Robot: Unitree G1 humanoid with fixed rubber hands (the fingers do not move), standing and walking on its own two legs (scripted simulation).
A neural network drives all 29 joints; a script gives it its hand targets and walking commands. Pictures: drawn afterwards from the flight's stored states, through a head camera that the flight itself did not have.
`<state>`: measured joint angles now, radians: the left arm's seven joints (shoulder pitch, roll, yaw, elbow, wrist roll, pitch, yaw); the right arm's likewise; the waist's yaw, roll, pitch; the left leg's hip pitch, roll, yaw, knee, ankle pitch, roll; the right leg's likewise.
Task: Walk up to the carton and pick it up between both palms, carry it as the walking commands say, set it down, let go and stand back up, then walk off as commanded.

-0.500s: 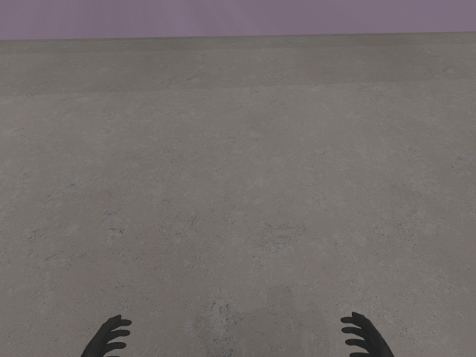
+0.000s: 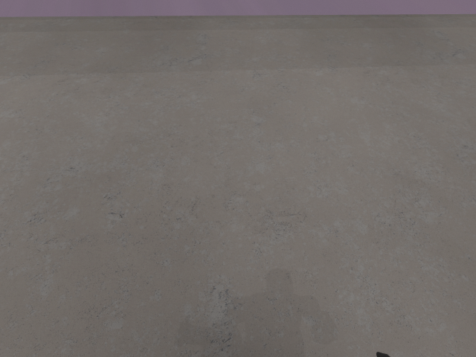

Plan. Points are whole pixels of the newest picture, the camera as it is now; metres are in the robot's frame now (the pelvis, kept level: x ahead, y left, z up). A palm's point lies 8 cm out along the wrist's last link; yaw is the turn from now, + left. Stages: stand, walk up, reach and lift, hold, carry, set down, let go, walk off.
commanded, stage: stand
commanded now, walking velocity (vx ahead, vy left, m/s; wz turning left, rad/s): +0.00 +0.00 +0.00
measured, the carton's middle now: out of the picture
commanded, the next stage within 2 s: walk up in 1.78 s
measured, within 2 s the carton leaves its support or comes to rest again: neither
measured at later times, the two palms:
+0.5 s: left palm out of the picture +0.09 +0.27 -0.09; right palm out of the picture +0.09 -0.29 -0.09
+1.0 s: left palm out of the picture +0.08 +0.27 -0.09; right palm out of the picture +0.08 -0.29 -0.09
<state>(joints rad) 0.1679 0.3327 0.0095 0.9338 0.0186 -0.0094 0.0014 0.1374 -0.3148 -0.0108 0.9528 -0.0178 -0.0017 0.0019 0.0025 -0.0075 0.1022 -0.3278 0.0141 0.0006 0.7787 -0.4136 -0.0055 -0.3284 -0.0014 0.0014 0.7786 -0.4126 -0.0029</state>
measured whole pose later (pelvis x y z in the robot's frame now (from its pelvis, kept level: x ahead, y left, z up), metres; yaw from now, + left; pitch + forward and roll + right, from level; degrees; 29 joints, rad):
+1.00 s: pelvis +0.00 -0.01 +0.04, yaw +0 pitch -4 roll +0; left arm 0.10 0.32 0.02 1.12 0.01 -0.02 0.00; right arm 0.10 -0.31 -0.01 1.12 -0.01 0.00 0.00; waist 0.00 0.00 0.07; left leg -0.10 0.03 0.00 0.37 -0.21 -0.03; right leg -0.10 0.02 -0.01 0.38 -0.21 -0.02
